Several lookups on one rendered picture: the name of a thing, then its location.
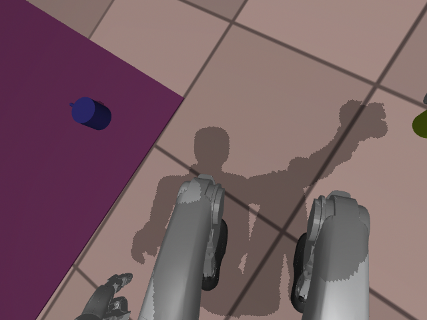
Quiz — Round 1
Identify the right robot foot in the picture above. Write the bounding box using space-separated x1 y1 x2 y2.
291 232 307 313

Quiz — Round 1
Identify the left robot foot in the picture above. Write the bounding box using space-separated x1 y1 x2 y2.
201 219 228 291

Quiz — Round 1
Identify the left robot hand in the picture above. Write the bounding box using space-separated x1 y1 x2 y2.
82 273 133 320

